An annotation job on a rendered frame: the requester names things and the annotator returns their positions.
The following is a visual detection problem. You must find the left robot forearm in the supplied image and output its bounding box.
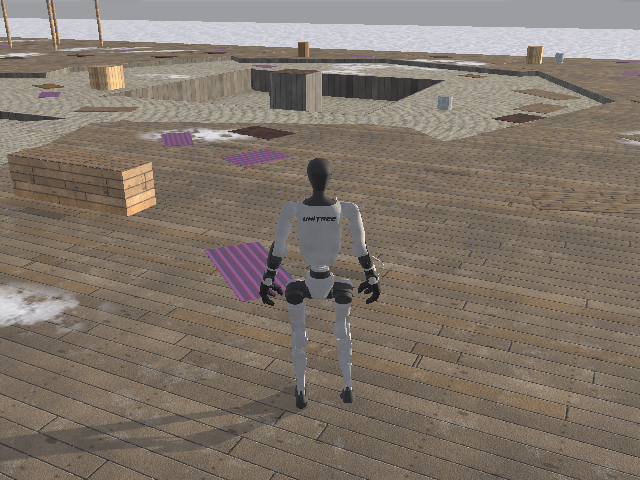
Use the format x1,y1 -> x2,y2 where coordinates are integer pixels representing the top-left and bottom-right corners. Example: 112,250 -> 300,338
262,242 -> 282,286

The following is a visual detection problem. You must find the left robot shin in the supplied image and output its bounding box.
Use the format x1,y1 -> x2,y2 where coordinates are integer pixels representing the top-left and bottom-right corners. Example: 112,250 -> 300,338
291,332 -> 307,395

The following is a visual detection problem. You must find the humanoid robot head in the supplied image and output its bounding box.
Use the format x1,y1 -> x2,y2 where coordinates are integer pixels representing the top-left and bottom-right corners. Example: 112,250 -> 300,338
303,158 -> 337,206

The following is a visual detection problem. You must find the right robot upper arm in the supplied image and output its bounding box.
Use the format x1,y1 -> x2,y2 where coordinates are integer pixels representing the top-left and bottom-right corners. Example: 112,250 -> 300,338
340,201 -> 368,257

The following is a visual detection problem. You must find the right robot hand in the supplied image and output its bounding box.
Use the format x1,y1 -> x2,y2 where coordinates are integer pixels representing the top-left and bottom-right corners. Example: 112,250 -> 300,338
358,280 -> 381,304

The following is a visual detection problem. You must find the left robot upper arm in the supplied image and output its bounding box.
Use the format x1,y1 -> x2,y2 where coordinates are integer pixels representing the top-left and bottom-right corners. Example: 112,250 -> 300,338
272,201 -> 299,258

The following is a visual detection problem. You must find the right robot forearm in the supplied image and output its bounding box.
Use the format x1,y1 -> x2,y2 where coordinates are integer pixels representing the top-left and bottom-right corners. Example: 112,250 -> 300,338
358,241 -> 379,285

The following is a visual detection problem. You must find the left robot hand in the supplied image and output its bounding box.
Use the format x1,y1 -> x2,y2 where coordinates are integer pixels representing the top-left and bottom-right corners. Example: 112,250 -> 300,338
259,282 -> 283,306

